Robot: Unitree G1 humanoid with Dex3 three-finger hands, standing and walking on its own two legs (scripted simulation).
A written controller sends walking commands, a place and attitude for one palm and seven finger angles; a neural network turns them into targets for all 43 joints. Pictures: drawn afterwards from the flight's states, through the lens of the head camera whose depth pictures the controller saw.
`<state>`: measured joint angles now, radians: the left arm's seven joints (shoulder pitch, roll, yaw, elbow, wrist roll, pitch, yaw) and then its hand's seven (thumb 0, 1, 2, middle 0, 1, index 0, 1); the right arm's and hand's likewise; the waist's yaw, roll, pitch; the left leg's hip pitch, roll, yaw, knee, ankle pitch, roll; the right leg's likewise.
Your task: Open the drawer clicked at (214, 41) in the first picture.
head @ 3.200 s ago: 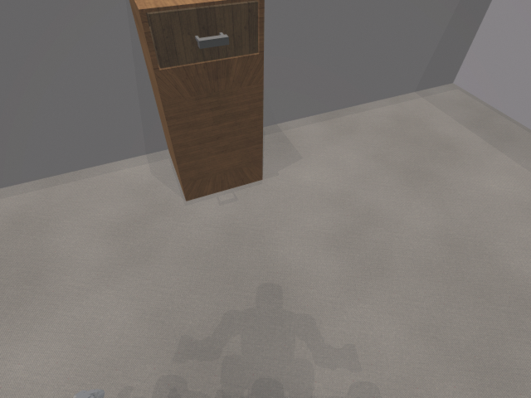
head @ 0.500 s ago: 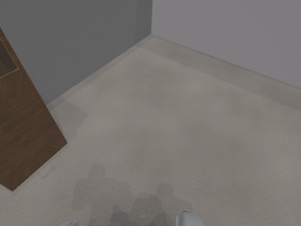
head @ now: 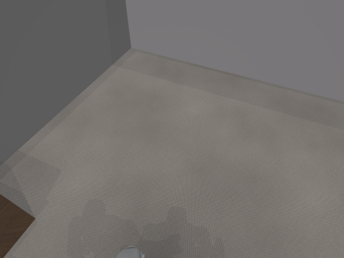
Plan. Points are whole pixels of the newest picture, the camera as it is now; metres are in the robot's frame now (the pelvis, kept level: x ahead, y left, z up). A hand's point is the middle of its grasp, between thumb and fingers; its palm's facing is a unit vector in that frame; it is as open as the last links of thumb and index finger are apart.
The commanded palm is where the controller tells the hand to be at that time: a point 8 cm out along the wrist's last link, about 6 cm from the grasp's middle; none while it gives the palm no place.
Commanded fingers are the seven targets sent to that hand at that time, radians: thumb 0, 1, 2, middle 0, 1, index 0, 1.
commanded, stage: turn to face it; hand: left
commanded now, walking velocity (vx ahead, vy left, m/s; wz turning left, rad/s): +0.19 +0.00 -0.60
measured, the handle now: out of the picture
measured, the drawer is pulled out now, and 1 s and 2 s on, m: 0.00 0.00 0.00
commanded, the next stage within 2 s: none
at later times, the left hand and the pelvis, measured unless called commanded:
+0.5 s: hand (112, 229) +0.22 +0.18 -0.16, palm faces +0.04 -0.98 -0.19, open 7.3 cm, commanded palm none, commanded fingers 0.00 0.90 0.90 -0.20 -0.30 -0.20 -0.30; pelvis +0.13 +0.01 +0.00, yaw +3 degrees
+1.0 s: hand out of the picture +0.11 +0.27 -0.17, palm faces +0.39 -0.88 -0.27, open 7.4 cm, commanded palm none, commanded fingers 0.00 0.90 0.90 -0.20 -0.30 -0.20 -0.30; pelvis +0.13 +0.03 +0.00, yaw +21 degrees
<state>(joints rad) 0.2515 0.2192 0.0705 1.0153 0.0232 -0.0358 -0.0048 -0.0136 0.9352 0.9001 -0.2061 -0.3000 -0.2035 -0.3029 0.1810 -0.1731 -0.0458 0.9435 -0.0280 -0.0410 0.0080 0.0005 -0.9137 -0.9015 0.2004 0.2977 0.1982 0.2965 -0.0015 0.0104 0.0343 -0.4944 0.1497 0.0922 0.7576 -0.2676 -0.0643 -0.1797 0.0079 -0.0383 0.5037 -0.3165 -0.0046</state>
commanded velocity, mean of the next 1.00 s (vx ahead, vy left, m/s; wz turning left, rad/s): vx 0.00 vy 0.00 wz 0.52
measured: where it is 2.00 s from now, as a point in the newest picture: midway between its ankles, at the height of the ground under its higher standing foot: outside the picture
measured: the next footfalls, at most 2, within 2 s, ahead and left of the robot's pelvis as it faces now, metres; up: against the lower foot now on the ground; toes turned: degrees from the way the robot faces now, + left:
left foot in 0.06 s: +0.16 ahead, +0.14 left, +0.00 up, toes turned +8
right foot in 0.46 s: +0.17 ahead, -0.10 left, +0.00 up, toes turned -5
